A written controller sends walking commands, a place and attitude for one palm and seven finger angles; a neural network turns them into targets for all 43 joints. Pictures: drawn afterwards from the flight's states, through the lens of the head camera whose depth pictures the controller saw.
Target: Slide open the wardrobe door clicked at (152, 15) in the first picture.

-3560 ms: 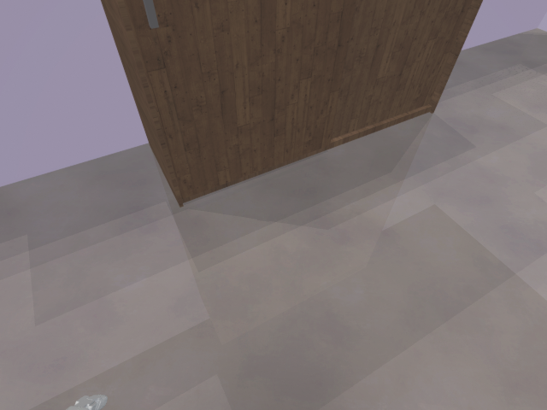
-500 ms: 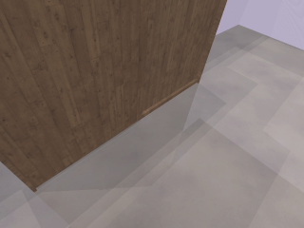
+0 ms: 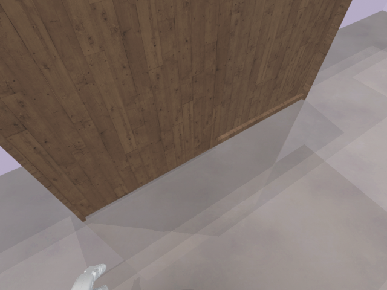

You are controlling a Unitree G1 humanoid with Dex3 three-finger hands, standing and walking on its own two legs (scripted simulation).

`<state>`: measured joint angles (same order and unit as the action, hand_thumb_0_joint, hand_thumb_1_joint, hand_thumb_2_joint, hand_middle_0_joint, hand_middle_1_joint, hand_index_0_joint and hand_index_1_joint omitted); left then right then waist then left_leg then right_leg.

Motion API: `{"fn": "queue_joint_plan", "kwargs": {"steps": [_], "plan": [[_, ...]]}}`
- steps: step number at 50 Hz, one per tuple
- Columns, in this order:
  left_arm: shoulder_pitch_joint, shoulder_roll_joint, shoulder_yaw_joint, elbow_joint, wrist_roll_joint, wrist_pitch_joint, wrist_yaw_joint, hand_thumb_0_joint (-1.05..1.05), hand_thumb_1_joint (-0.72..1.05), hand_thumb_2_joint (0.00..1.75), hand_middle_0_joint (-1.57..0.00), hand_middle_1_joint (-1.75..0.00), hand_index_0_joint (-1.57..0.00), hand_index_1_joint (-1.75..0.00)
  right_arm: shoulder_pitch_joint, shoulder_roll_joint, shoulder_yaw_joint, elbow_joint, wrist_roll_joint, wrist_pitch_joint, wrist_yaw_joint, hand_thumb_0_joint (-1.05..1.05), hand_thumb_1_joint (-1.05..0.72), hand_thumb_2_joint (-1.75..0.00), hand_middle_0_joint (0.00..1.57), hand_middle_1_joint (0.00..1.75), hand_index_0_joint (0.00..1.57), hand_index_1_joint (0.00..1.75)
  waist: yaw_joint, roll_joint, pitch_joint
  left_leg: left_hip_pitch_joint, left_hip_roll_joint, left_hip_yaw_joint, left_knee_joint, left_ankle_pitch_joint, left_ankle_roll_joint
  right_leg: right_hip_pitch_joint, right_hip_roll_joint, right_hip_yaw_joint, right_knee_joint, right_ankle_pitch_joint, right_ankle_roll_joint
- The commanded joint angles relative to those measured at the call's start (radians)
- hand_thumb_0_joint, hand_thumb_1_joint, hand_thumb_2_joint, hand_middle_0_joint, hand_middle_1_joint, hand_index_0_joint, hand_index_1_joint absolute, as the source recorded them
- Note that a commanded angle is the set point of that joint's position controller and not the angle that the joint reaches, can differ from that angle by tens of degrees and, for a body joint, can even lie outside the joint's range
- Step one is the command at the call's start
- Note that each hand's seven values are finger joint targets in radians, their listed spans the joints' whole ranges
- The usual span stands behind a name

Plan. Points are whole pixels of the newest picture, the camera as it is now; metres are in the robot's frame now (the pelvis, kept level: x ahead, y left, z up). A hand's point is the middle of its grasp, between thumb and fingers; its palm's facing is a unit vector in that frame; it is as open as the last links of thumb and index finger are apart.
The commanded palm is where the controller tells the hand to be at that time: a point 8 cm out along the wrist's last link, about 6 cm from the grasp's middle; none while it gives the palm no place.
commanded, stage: turn to face it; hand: left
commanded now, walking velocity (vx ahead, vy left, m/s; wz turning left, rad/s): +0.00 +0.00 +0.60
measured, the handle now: out of the picture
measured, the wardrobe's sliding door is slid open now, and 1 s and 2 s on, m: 0.00 0.00 0.00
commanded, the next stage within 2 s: take the last steps up to it in 0.82 s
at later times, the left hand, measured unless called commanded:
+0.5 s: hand out of the picture -0.07 +0.20 -0.18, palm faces +0.36 -0.89 -0.28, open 7.4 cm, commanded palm none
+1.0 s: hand out of the picture -0.02 +0.17 -0.15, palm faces +0.50 -0.82 -0.27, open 7.3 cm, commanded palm none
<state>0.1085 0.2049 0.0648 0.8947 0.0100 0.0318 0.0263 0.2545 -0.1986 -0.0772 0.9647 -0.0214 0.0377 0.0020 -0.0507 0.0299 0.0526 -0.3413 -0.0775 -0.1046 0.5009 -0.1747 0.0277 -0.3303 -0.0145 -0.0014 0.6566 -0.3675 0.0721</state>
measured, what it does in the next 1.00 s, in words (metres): steps on the spot, turning left: right foot, then left foot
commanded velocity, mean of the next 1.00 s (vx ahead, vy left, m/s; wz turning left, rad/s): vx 0.03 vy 0.01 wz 0.38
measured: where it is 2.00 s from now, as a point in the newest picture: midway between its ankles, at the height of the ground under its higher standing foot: (167, 287)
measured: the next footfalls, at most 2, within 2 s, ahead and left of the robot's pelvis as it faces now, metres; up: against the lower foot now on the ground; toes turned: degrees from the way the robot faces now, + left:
right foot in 0.02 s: +0.04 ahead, -0.12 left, +0.00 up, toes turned +0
left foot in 0.50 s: -0.02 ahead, +0.12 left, +0.00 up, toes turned +25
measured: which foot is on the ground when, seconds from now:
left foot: down 0.00-0.02, up 0.04-0.48, down 0.50-0.86, up 0.88-1.00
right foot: up 0.00-0.00, down 0.02-0.50, up 0.52-0.84, down 0.86-1.00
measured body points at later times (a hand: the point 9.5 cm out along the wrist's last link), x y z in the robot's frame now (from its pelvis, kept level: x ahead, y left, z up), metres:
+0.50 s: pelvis +0.00 -0.01 -0.01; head +0.04 +0.02 +0.44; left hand -0.09 +0.25 -0.15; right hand +0.21 -0.21 -0.14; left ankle -0.06 +0.10 -0.74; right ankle +0.01 -0.13 -0.73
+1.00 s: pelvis +0.01 -0.03 +0.00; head +0.05 -0.05 +0.45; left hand -0.05 +0.21 -0.13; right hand +0.19 -0.22 -0.16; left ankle -0.09 +0.07 -0.66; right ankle +0.07 -0.11 -0.73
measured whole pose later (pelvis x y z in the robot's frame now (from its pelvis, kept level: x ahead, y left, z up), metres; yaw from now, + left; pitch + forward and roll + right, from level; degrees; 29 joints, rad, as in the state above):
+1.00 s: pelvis +0.01 -0.03 +0.00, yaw +30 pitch -1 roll +2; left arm 0.22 0.16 0.02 0.93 0.03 0.00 0.02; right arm 0.18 -0.23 -0.07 0.98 -0.02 0.07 0.01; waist 0.00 0.04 0.07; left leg -0.42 -0.01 -0.02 1.07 -0.44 -0.03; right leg -0.24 -0.07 -0.13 0.55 -0.28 -0.02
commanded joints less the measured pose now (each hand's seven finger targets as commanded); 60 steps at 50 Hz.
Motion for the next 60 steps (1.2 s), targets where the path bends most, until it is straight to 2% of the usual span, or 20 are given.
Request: {"fn": "queue_joint_plan", "kwargs": {"steps": [1, 2, 6, 18, 22, 23, 24, 25, 26, 31, 36, 41, 42, 43, 44, 45, 47, 50, 55, 60], "plan": [[0.166, 0.237, 0.053, -0.059, 0.016, -0.038, 0.021, 0.00, 0.90, 0.90, -0.20, -0.30, -0.20, -0.30, -0.027, -0.093, -0.038, -0.124, 0.019, -0.019, 0.000, 0.00, -0.90, -0.90, 0.20, 0.30, 0.20, 0.30, 0.087, -0.287, -0.139, -0.288, 0.018, -0.012, 0.241, -0.239, -0.048, 0.393, -0.367, 0.339, -0.411, 0.165, -0.129], [0.127, 0.258, 0.049, -0.085, 0.013, -0.033, 0.017, 0.00, 0.90, 0.90, -0.20, -0.30, -0.20, -0.30, -0.016, -0.127, -0.047, -0.130, 0.002, -0.015, -0.001, 0.00, -0.90, -0.90, 0.20, 0.30, 0.20, 0.30, 0.072, -0.283, -0.122, -0.271, 0.017, 0.045, 0.454, -0.396, -0.065, 0.264, -0.497, 0.365, -0.404, 0.252, -0.220], [0.016, 0.143, 0.018, -0.108, 0.008, -0.045, 0.011, 0.00, 0.90, 0.90, -0.20, -0.30, -0.20, -0.30, -0.011, -0.115, -0.040, -0.081, -0.005, 0.016, 0.019, 0.00, -0.90, -0.90, 0.20, 0.30, 0.20, 0.30, 0.012, -0.177, 0.002, -0.255, 0.098, 0.070, 0.745, -0.202, -0.091, 0.124, -0.302, 0.064, -0.335, 0.401, -0.175], [0.203, 0.225, 0.036, -0.042, 0.022, -0.031, 0.004, 0.00, 0.90, 0.90, -0.20, -0.30, -0.20, -0.30, -0.211, -0.111, -0.001, -0.137, 0.009, 0.012, 0.025, 0.00, -0.90, -0.90, 0.20, 0.30, 0.20, 0.30, 0.109, -0.257, -0.066, -0.115, 0.109, 0.196, 0.333, -0.279, -0.096, 0.293, -0.344, -0.060, -0.238, 0.670, -0.190], [0.173, 0.240, 0.047, -0.026, 0.016, -0.026, 0.001, 0.00, 0.90, 0.90, -0.20, -0.30, -0.20, -0.30, -0.128, -0.129, 0.002, -0.126, 0.011, -0.006, 0.019, 0.00, -0.90, -0.90, 0.20, 0.30, 0.20, 0.30, 0.062, -0.231, -0.131, 0.088, 0.097, 0.231, 0.017, -0.129, -0.063, 0.269, -0.337, -0.129, -0.101, 0.662, -0.135], [0.176, 0.228, 0.044, -0.029, 0.007, -0.023, -0.002, 0.00, 0.90, 0.90, -0.20, -0.30, -0.20, -0.30, -0.071, -0.172, -0.009, -0.112, 0.005, -0.015, 0.017, 0.00, -0.90, -0.90, 0.20, 0.30, 0.20, 0.30, 0.026, -0.147, -0.165, 0.260, 0.124, 0.208, -0.111, 0.046, -0.043, 0.161, -0.312, -0.169, 0.032, 0.592, -0.085], [0.182, 0.172, 0.037, -0.059, -0.001, -0.020, -0.010, 0.00, 0.90, 0.90, -0.20, -0.30, -0.20, -0.30, -0.025, -0.291, -0.037, -0.107, -0.005, -0.025, 0.012, 0.00, -0.90, -0.90, 0.20, 0.30, 0.20, 0.30, -0.003, 0.148, -0.204, 0.480, 0.377, -0.098, -0.126, 0.385, 0.066, -0.133, -0.186, -0.207, 0.256, 0.123, -0.009], [0.130, 0.134, 0.012, -0.096, 0.008, -0.014, -0.009, 0.00, 0.90, 0.90, -0.20, -0.30, -0.20, -0.30, 0.032, -0.346, -0.045, -0.092, 0.009, -0.017, 0.008, 0.00, -0.90, -0.90, 0.20, 0.30, 0.20, 0.30, -0.030, 0.259, -0.195, 0.454, 0.531, -0.205, -0.119, 0.714, 0.191, -0.247, -0.126, -0.139, 0.404, -0.305, 0.015], [0.083, 0.148, 0.015, -0.090, 0.011, 0.001, 0.000, 0.00, 0.90, 0.90, -0.20, -0.30, -0.20, -0.30, 0.040, -0.314, -0.040, -0.074, 0.009, -0.018, -0.001, 0.00, -0.90, -0.90, 0.20, 0.30, 0.20, 0.30, -0.035, 0.161, -0.165, 0.381, 0.502, -0.171, -0.114, 0.658, 0.197, -0.247, -0.128, -0.058, 0.466, -0.268, 0.010], [0.145, 0.139, 0.017, -0.018, 0.003, 0.006, -0.015, 0.00, 0.90, 0.90, -0.20, -0.30, -0.20, -0.30, -0.137, -0.227, -0.008, -0.112, 0.005, -0.027, -0.015, 0.00, -0.90, -0.90, 0.20, 0.30, 0.20, 0.30, 0.050, 0.167, -0.074, 0.232, 0.313, 0.001, -0.126, 0.511, 0.123, -0.177, -0.105, -0.047, 0.423, -0.064, 0.024], [0.119, 0.111, 0.006, -0.030, 0.000, 0.003, -0.012, 0.00, 0.90, 0.90, -0.20, -0.30, -0.20, -0.30, -0.113, -0.223, -0.015, -0.099, 0.000, -0.019, -0.012, 0.00, -0.90, -0.90, 0.20, 0.30, 0.20, 0.30, 0.034, 0.138, -0.066, 0.201, 0.317, -0.049, -0.129, 0.401, 0.138, -0.080, -0.063, -0.064, 0.200, -0.071, 0.017], [0.231, 0.120, 0.010, 0.000, 0.002, -0.027, -0.006, 0.00, 0.90, 0.90, -0.20, -0.30, -0.20, -0.30, -0.146, -0.194, -0.016, -0.100, 0.008, -0.015, -0.009, 0.00, -0.90, -0.90, 0.20, 0.30, 0.20, 0.30, 0.093, 0.089, -0.076, 0.068, 0.250, -0.060, -0.003, 0.235, 0.063, 0.184, -0.042, -0.076, -0.195, 0.182, -0.001], [0.259, 0.179, 0.018, 0.003, 0.014, -0.041, -0.001, 0.00, 0.90, 0.90, -0.20, -0.30, -0.20, -0.30, -0.121, -0.148, -0.011, -0.100, 0.016, -0.018, -0.003, 0.00, -0.90, -0.90, 0.20, 0.30, 0.20, 0.30, 0.102, -0.071, -0.096, -0.026, 0.168, 0.011, 0.133, 0.039, 0.001, 0.281, -0.169, 0.051, -0.302, 0.289, -0.032], [0.254, 0.265, 0.033, 0.000, 0.024, -0.049, 0.004, 0.00, 0.90, 0.90, -0.20, -0.30, -0.20, -0.30, -0.107, -0.079, 0.002, -0.125, 0.019, -0.017, 0.000, 0.00, -0.90, -0.90, 0.20, 0.30, 0.20, 0.30, 0.095, -0.337, -0.089, -0.179, 0.038, 0.117, 0.338, -0.365, -0.056, 0.319, -0.408, 0.292, -0.350, 0.459, -0.146], [0.257, 0.266, 0.036, -0.009, 0.016, -0.048, 0.005, 0.00, 0.90, 0.90, -0.20, -0.30, -0.20, -0.30, -0.121, -0.127, -0.011, -0.125, 0.013, 0.003, -0.007, 0.00, -0.90, -0.90, 0.20, 0.30, 0.20, 0.30, 0.119, -0.335, -0.108, -0.124, 0.075, 0.028, 0.492, -0.440, -0.044, 0.184, -0.456, 0.310, -0.380, 0.376, -0.216], [0.201, 0.238, 0.035, -0.018, 0.017, -0.043, 0.009, 0.00, 0.90, 0.90, -0.20, -0.30, -0.20, -0.30, -0.140, -0.126, -0.018, -0.113, 0.011, 0.009, -0.004, 0.00, -0.90, -0.90, 0.20, 0.30, 0.20, 0.30, 0.100, -0.298, -0.046, -0.142, 0.080, 0.023, 0.611, -0.395, -0.039, 0.108, -0.422, 0.303, -0.401, 0.265, -0.236], [0.125, 0.173, 0.020, -0.027, 0.015, -0.043, 0.010, 0.00, 0.90, 0.90, -0.20, -0.30, -0.20, -0.30, -0.089, -0.114, -0.015, -0.062, 0.005, 0.010, 0.007, 0.00, -0.90, -0.90, 0.20, 0.30, 0.20, 0.30, 0.058, -0.160, -0.023, -0.151, 0.108, 0.045, 0.682, -0.266, -0.050, 0.106, -0.335, 0.158, -0.386, 0.225, -0.203], [0.167, 0.147, 0.016, -0.003, 0.018, -0.061, 0.005, 0.00, 0.90, 0.90, -0.20, -0.30, -0.20, -0.30, -0.070, -0.093, -0.004, -0.040, -0.004, 0.001, 0.018, 0.00, -0.90, -0.90, 0.20, 0.30, 0.20, 0.30, 0.076, -0.187, -0.031, -0.165, 0.127, 0.097, 0.583, -0.205, -0.070, 0.179, -0.303, 0.087, -0.416, 0.120, -0.178], [0.279, 0.155, 0.019, 0.072, 0.024, -0.076, -0.003, 0.00, 0.90, 0.90, -0.20, -0.30, -0.20, -0.30, -0.135, -0.061, 0.007, -0.044, -0.003, -0.020, 0.029, 0.00, -0.90, -0.90, 0.20, 0.30, 0.20, 0.30, 0.126, -0.182, -0.001, -0.163, 0.149, 0.156, 0.339, -0.227, -0.064, 0.247, -0.330, 0.107, -0.465, 0.002, -0.204], [0.269, 0.165, 0.021, 0.119, 0.021, -0.072, -0.010, 0.00, 0.90, 0.90, -0.20, -0.30, -0.20, -0.30, -0.052, -0.031, 0.018, -0.014, 0.002, -0.043, 0.027, 0.00, -0.90, -0.90, 0.20, 0.30, 0.20, 0.30, 0.093, -0.185, -0.016, 0.027, 0.125, 0.222, 0.093, -0.194, -0.041, 0.168, -0.296, 0.038, -0.436, -0.048, -0.190]]}}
